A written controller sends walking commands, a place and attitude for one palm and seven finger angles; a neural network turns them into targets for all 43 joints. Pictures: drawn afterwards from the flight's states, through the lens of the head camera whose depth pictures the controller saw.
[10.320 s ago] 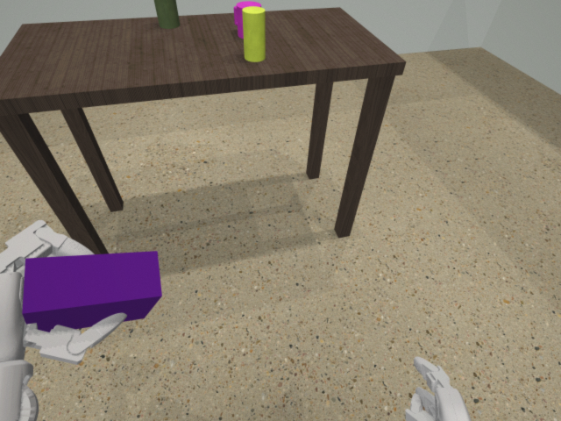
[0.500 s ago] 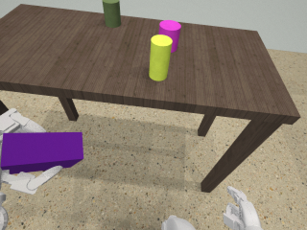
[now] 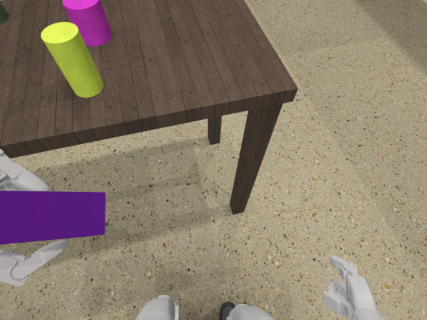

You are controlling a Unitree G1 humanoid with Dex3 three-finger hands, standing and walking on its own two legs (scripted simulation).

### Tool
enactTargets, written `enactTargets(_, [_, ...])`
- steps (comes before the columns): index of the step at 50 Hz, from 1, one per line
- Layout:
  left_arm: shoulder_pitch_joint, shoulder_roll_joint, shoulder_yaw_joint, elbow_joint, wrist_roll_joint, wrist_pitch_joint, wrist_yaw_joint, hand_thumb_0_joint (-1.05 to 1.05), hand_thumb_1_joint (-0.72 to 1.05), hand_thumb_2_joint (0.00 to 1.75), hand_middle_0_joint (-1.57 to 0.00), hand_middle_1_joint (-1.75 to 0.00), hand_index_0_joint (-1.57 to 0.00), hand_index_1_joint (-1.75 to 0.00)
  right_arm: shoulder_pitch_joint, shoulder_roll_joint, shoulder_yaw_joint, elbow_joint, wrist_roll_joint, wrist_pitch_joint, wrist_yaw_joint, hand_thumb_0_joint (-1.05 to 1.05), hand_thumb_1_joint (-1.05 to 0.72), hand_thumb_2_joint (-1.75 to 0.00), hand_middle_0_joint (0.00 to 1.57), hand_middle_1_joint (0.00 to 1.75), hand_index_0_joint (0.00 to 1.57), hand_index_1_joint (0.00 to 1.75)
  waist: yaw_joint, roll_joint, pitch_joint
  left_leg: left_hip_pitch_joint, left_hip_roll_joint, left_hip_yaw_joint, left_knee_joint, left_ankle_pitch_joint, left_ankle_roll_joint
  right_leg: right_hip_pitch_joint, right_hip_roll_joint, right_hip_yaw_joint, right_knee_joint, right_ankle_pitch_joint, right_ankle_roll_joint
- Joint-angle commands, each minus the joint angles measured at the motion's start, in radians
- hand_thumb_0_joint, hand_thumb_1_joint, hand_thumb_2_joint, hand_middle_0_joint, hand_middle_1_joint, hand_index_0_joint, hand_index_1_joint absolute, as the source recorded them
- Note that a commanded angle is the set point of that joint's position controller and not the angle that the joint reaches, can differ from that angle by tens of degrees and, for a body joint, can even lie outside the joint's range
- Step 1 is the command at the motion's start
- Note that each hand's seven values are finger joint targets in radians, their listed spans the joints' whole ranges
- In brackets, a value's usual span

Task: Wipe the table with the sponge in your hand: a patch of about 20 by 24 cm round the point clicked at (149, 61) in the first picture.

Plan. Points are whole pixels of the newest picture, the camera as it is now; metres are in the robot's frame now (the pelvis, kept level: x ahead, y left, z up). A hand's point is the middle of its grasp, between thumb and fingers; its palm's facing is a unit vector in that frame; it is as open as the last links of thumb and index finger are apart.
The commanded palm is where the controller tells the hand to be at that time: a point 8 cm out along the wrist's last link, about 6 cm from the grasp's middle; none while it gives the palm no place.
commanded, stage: turn to face it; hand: left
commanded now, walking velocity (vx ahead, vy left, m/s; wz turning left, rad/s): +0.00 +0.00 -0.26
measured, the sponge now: (58, 218) +0.24 +0.20 +0.14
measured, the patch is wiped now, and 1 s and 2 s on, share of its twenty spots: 0.00 0.00 0.00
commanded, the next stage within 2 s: come to a stop and stand still in 0.12 s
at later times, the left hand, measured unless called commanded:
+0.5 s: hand (75, 240) +0.21 +0.16 +0.17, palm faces +0.24 -0.84 -0.48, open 9.7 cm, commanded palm +0.14 +0.22 +0.18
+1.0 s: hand (17, 278) +0.17 +0.21 +0.16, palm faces +0.33 -0.86 -0.39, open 9.7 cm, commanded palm +0.12 +0.25 +0.18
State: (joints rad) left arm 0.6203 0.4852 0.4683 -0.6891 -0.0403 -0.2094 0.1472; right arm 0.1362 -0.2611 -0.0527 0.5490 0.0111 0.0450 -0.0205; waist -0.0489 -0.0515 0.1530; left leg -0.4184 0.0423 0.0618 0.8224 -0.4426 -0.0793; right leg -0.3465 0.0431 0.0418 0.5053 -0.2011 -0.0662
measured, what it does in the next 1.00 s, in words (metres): steps on the spot: left foot, then right foot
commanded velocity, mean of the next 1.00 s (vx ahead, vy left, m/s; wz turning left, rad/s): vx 0.04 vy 0.05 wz -0.05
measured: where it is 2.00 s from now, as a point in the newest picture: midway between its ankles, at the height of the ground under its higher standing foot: outside the picture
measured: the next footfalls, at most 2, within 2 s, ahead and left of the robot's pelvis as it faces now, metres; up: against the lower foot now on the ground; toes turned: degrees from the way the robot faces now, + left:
left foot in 0.08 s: +0.03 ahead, +0.14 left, +0.00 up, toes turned +4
right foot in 0.32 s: +0.01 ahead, -0.12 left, +0.00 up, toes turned -10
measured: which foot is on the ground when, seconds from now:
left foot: up 0.00-0.06, down 0.08-0.34, up 0.36-0.72, down 0.74-1.00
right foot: down 0.00-0.10, up 0.12-0.30, down 0.32-1.00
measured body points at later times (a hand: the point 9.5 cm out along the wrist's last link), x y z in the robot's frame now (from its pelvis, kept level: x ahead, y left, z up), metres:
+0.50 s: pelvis -0.05 -0.04 +0.00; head -0.01 -0.06 +0.44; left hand +0.19 +0.20 +0.19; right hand +0.10 -0.27 -0.11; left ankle -0.06 +0.10 -0.68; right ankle -0.03 -0.11 -0.74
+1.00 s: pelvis -0.07 -0.01 +0.00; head -0.06 -0.01 +0.45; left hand +0.15 +0.25 +0.18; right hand +0.08 -0.24 -0.09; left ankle -0.06 +0.11 -0.74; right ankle -0.03 -0.11 -0.74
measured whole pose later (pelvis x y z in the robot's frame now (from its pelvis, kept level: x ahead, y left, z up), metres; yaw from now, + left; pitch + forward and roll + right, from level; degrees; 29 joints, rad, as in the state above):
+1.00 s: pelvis -0.07 -0.01 +0.00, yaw -6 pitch -2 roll +0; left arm 0.43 0.34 0.32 -0.44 0.00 -0.21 0.15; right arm 0.21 -0.17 0.02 0.60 0.00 -0.09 -0.05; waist 0.03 0.00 0.04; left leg -0.21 0.03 0.07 0.53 -0.29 0.00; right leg -0.28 0.00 -0.08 0.49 -0.18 -0.03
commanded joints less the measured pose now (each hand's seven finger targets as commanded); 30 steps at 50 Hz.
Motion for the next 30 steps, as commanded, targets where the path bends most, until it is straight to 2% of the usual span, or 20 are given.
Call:
enactTargets(1, [0.036, 0.106, 0.146, -0.105, -0.014, -0.039, 0.034, 0.00, 0.10, 1.30, -1.20, -1.60, -1.20, -1.60, -0.018, -0.047, -0.003, -0.144, 0.006, -0.054, -0.002, 0.00, -0.90, -0.90, 0.20, 0.30, 0.20, 0.30, 0.050, -0.048, -0.373, 0.174, 0.007, 0.004, -0.292, 0.162, 0.028, 0.230, -0.241, 0.189, -0.027, 0.489, -0.051])
enactTargets(2, [0.026, 0.095, 0.126, -0.092, -0.014, -0.032, 0.031, 0.00, 0.10, 1.30, -1.20, -1.60, -1.20, -1.60, -0.006, -0.055, -0.010, -0.143, 0.010, -0.054, -0.008, 0.00, -0.90, -0.90, 0.20, 0.30, 0.20, 0.30, 0.041, -0.036, -0.364, 0.263, 0.025, 0.004, -0.361, 0.246, 0.038, 0.153, -0.219, 0.183, -0.007, 0.400, -0.023])
enactTargets(3, [-0.002, 0.092, 0.112, -0.095, -0.012, -0.033, 0.028, 0.00, 0.10, 1.30, -1.20, -1.60, -1.20, -1.60, -0.006, -0.068, -0.018, -0.145, 0.008, -0.057, -0.015, 0.00, -0.90, -0.90, 0.20, 0.30, 0.20, 0.30, 0.039, 0.012, -0.342, 0.315, 0.081, -0.028, -0.397, 0.309, 0.061, 0.082, -0.179, 0.164, 0.025, 0.285, 0.008])
enactTargets(5, [-0.018, 0.083, 0.093, -0.090, -0.005, -0.045, 0.024, 0.00, 0.10, 1.30, -1.20, -1.60, -1.20, -1.60, -0.012, -0.084, -0.027, -0.155, 0.010, -0.073, -0.026, 0.00, -0.90, -0.90, 0.20, 0.30, 0.20, 0.30, 0.064, 0.262, -0.290, 0.377, 0.326, -0.237, -0.451, 0.599, 0.178, -0.117, -0.039, 0.054, 0.219, -0.239, 0.079])
enactTargets(6, [-0.028, 0.065, 0.065, -0.060, 0.001, -0.045, 0.016, 0.00, 0.10, 1.30, -1.20, -1.60, -1.20, -1.60, -0.007, -0.077, -0.025, -0.157, 0.017, -0.087, -0.020, 0.00, -0.90, -0.90, 0.20, 0.30, 0.20, 0.30, 0.074, 0.265, -0.257, 0.306, 0.359, -0.207, -0.463, 0.619, 0.206, -0.131, -0.012, -0.006, 0.375, -0.327, 0.089])
enactTargets(7, [-0.039, 0.069, 0.066, -0.029, 0.001, -0.042, 0.015, 0.00, 0.10, 1.30, -1.20, -1.60, -1.20, -1.60, -0.021, -0.067, -0.014, -0.144, 0.006, -0.099, -0.026, 0.00, -0.90, -0.90, 0.20, 0.30, 0.20, 0.30, 0.071, 0.316, -0.228, 0.255, 0.366, -0.192, -0.470, 0.658, 0.226, -0.143, -0.025, -0.039, 0.454, -0.307, 0.097])
enactTargets(9, [-0.213, 0.093, 0.034, -0.149, 0.010, -0.051, 0.008, 0.00, 0.10, 1.30, -1.20, -1.60, -1.20, -1.60, -0.005, -0.057, 0.001, -0.135, -0.004, -0.120, -0.019, 0.00, -0.90, -0.90, 0.20, 0.30, 0.20, 0.30, 0.068, 0.330, -0.199, 0.202, 0.324, -0.096, -0.456, 0.640, 0.207, -0.086, -0.058, -0.056, 0.433, -0.242, 0.102])
enactTargets(10, [-0.249, 0.032, -0.028, -0.132, 0.012, -0.047, 0.007, 0.00, 0.10, 1.30, -1.20, -1.60, -1.20, -1.60, -0.010, -0.072, -0.003, -0.134, -0.001, -0.136, -0.019, 0.00, -0.90, -0.90, 0.20, 0.30, 0.20, 0.30, 0.056, 0.337, -0.181, 0.173, 0.303, -0.057, -0.452, 0.603, 0.186, -0.069, -0.064, -0.073, 0.395, -0.239, 0.104])
enactTargets(12, [-0.290, 0.018, -0.061, -0.119, 0.013, -0.035, 0.013, 0.00, 0.10, 1.30, -1.20, -1.60, -1.20, -1.60, 0.001, -0.073, 0.003, -0.127, 0.002, -0.166, -0.018, 0.00, -0.90, -0.90, 0.20, 0.30, 0.20, 0.30, 0.051, 0.348, -0.173, 0.155, 0.278, -0.039, -0.427, 0.533, 0.169, 0.008, -0.052, -0.114, 0.266, -0.239, 0.108])
enactTargets(15, [-0.327, 0.051, -0.032, -0.097, 0.026, -0.028, 0.023, 0.00, 0.10, 1.30, -1.20, -1.60, -1.20, -1.60, -0.005, -0.075, 0.003, -0.119, 0.002, -0.188, -0.024, 0.00, -0.90, -0.90, 0.20, 0.30, 0.20, 0.30, 0.067, 0.263, -0.192, 0.098, 0.223, -0.005, -0.305, 0.293, 0.126, 0.165, -0.055, -0.149, 0.022, -0.098, 0.107])
enactTargets(16, [-0.332, 0.053, -0.027, -0.083, 0.029, -0.032, 0.022, 0.00, 0.10, 1.30, -1.20, -1.60, -1.20, -1.60, -0.001, -0.058, 0.005, -0.116, 0.004, -0.189, -0.021, 0.00, -0.90, -0.90, 0.20, 0.30, 0.20, 0.30, 0.062, 0.146, -0.193, 0.097, 0.157, 0.032, -0.193, 0.185, 0.095, 0.167, -0.111, -0.075, -0.095, -0.001, 0.085])
enactTargets(17, [-0.326, 0.095, 0.002, -0.063, 0.030, -0.030, 0.027, 0.00, 0.10, 1.30, -1.20, -1.60, -1.20, -1.60, 0.003, -0.033, 0.011, -0.119, 0.003, -0.182, -0.021, 0.00, -0.90, -0.90, 0.20, 0.30, 0.20, 0.30, 0.040, -0.075, -0.205, 0.027, 0.048, 0.061, -0.028, 0.023, 0.052, 0.156, -0.272, 0.190, -0.173, 0.130, 0.009])
enactTargets(18, [-0.320, 0.120, 0.036, -0.050, 0.018, -0.024, 0.033, 0.00, 0.10, 1.30, -1.20, -1.60, -1.20, -1.60, -0.039, -0.020, 0.027, -0.123, -0.003, -0.178, -0.027, 0.00, -0.90, -0.90, 0.20, 0.30, 0.20, 0.30, 0.057, -0.179, -0.196, -0.027, -0.008, 0.013, 0.123, -0.102, 0.044, 0.115, -0.388, 0.338, -0.241, 0.218, -0.066])
enactTargets(19, [-0.321, 0.125, 0.051, -0.047, 0.007, -0.019, 0.028, 0.00, 0.10, 1.30, -1.20, -1.60, -1.20, -1.60, -0.039, -0.043, 0.012, -0.115, 0.000, -0.170, -0.023, 0.00, -0.90, -0.90, 0.20, 0.30, 0.20, 0.30, 0.061, -0.200, -0.238, -0.020, -0.008, -0.051, 0.237, -0.087, 0.043, 0.120, -0.401, 0.385, -0.278, 0.094, -0.047])
enactTargets(20, [-0.252, 0.120, 0.065, -0.004, 0.005, -0.023, 0.025, 0.00, 0.10, 1.30, -1.20, -1.60, -1.20, -1.60, -0.040, -0.036, 0.016, -0.102, -0.003, -0.157, -0.025, 0.00, -0.90, -0.90, 0.20, 0.30, 0.20, 0.30, 0.055, -0.117, -0.203, -0.039, 0.005, -0.086, 0.279, -0.012, 0.048, 0.113, -0.388, 0.367, -0.290, 0.041, -0.040])
enactTargets(21, [-0.185, 0.100, 0.066, -0.002, -0.001, -0.028, 0.024, 0.00, 0.10, 1.30, -1.20, -1.60, -1.20, -1.60, -0.055, -0.012, 0.032, -0.098, -0.003, -0.144, -0.025, 0.00, -0.90, -0.90, 0.20, 0.30, 0.20, 0.30, 0.053, -0.036, -0.222, -0.080, 0.013, -0.097, 0.274, 0.036, 0.044, 0.173, -0.377, 0.324, -0.250, 0.121, -0.063])
enactTargets(22, [-0.127, 0.085, 0.071, 0.014, -0.002, -0.035, 0.023, 0.00, 0.10, 1.30, -1.20, -1.60, -1.20, -1.60, -0.046, -0.001, 0.041, -0.091, -0.004, -0.129, -0.022, 0.00, -0.90, -0.90, 0.20, 0.30, 0.20, 0.30, 0.046, -0.002, -0.251, -0.095, 0.015, -0.094, 0.253, 0.061, 0.040, 0.235, -0.358, 0.241, -0.210, 0.222, -0.073])
enactTargets(24, [-0.103, 0.069, 0.070, 0.010, 0.002, -0.054, 0.020, 0.00, 0.10, 1.30, -1.20, -1.60, -1.20, -1.60, -0.041, -0.002, 0.038, -0.099, -0.004, -0.110, -0.017, 0.00, -0.90, -0.90, 0.20, 0.30, 0.20, 0.30, 0.042, -0.006, -0.315, -0.073, 0.016, -0.075, 0.133, 0.063, 0.040, 0.323, -0.339, 0.126, -0.161, 0.381, -0.068])
enactTargets(27, [-0.062, 0.072, 0.070, 0.031, 0.004, -0.067, 0.024, 0.00, 0.10, 1.30, -1.20, -1.60, -1.20, -1.60, -0.033, -0.020, 0.025, -0.108, -0.006, -0.110, -0.022, 0.00, -0.90, -0.90, 0.20, 0.30, 0.20, 0.30, 0.054, -0.074, -0.319, -0.032, -0.003, -0.042, -0.012, 0.056, 0.053, 0.344, -0.335, 0.125, -0.187, 0.355, -0.064])
enactTargets(30, [-0.067, 0.055, 0.038, -0.002, 0.008, -0.066, 0.026, 0.00, 0.10, 1.30, -1.20, -1.60, -1.20, -1.60, -0.025, -0.026, 0.018, -0.121, -0.006, -0.119, -0.024, 0.00, -0.90, -0.90, 0.20, 0.30, 0.20, 0.30, 0.068, -0.075, -0.308, 0.055, -0.008, -0.021, -0.180, 0.042, 0.072, 0.315, -0.337, 0.145, -0.208, 0.231, -0.070])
